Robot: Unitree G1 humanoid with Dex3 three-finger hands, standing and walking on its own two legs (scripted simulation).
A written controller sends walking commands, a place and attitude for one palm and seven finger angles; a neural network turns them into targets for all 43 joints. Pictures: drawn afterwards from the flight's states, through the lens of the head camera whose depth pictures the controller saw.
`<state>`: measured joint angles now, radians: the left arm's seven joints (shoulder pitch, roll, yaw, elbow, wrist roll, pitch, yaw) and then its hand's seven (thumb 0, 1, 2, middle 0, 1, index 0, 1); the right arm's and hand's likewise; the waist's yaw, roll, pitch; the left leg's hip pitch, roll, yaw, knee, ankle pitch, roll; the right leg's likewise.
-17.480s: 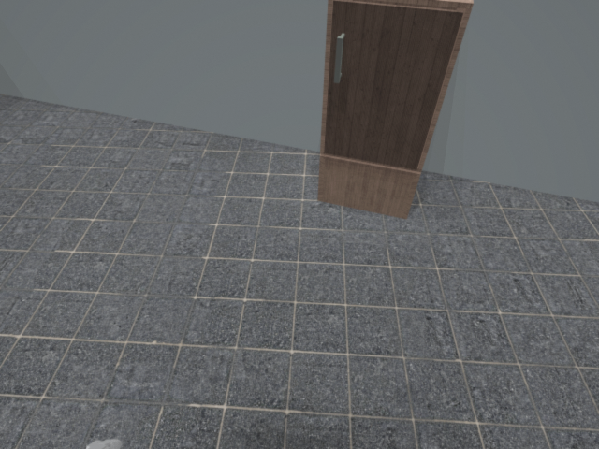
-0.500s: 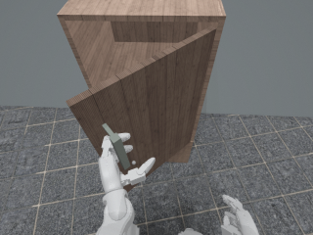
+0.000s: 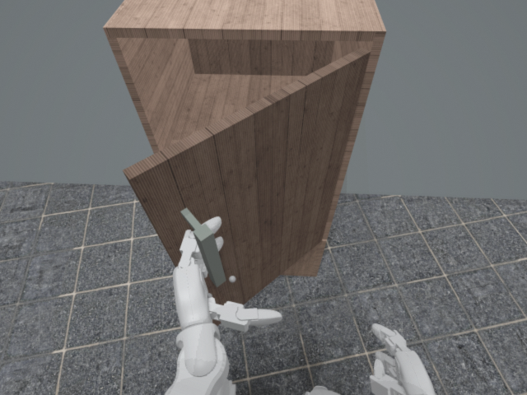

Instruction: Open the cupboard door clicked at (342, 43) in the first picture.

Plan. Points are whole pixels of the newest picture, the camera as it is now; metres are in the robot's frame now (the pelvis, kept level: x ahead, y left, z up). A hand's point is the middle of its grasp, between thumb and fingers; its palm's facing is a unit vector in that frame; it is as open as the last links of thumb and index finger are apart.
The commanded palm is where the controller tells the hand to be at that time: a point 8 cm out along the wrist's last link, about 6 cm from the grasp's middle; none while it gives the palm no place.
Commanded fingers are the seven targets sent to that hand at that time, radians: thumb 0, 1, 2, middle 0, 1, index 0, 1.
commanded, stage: slide the hand sideways off the handle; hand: left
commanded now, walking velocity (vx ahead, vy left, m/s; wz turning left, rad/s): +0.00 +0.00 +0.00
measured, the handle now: (204, 249) +0.32 +0.11 +0.04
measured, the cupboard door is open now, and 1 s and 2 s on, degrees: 43 47 47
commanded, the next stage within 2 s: draw the hand back to the body in 1.22 s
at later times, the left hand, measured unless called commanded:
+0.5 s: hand (223, 317) +0.23 +0.07 +0.04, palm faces -0.10 -0.99 +0.03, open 16.2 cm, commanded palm +0.20 +0.12 +0.04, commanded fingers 0.00 -0.50 0.30 -0.15 -0.30 -0.15 -0.30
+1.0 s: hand (187, 349) +0.19 +0.11 +0.04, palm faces -0.05 -1.00 +0.02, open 16.1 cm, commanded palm +0.16 +0.17 +0.04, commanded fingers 0.00 -0.50 0.30 -0.15 -0.30 -0.15 -0.30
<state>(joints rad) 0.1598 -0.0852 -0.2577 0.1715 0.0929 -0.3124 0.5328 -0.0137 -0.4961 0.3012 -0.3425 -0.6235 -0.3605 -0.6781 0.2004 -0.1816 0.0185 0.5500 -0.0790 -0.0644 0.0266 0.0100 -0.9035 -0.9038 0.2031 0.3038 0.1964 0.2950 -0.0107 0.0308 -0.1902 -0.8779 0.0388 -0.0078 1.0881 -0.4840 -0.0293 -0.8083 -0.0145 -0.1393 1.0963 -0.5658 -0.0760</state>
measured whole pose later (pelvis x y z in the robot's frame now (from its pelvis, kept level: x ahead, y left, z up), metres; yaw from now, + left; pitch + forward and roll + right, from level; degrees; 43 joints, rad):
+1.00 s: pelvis -0.01 +0.03 -0.02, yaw -1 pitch +16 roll -1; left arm 0.58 0.09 -0.21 -0.22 -0.03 -0.41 0.04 -0.01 -0.50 0.30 -0.17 -0.31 -0.20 -0.33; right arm 0.25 -0.21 0.02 0.37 -0.02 -0.03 0.02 0.01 -0.90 -0.90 0.20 0.30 0.20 0.30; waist 0.00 0.03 -0.18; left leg -0.96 0.04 0.01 1.22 -0.54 0.01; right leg -0.88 -0.02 -0.11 1.20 -0.59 -0.04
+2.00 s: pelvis +0.01 +0.04 +0.04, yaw -2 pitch +6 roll -2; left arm 0.70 0.29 0.07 -0.48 -0.07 -0.04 0.06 -0.01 -0.28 0.39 -0.16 -0.30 -0.16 -0.30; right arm 0.29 -0.21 0.04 0.42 0.03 -0.04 -0.11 0.01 -0.90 -0.90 0.20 0.30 0.20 0.30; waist 0.04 0.07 -0.14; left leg -0.55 0.04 0.03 0.88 -0.44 0.03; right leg -0.47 0.00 -0.09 0.82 -0.45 -0.01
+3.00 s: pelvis +0.02 +0.03 +0.09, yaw -4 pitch -5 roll -1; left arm 0.47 0.34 0.33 -0.41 -0.08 -0.05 0.11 0.01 0.89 0.90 -0.21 -0.30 -0.21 -0.30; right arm 0.20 -0.23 0.02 0.63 0.00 -0.10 -0.07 0.01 -0.90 -0.90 0.20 0.30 0.20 0.30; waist 0.08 0.06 0.02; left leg -0.09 0.03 0.07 0.42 -0.25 0.01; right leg -0.03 0.02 -0.06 0.36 -0.25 -0.02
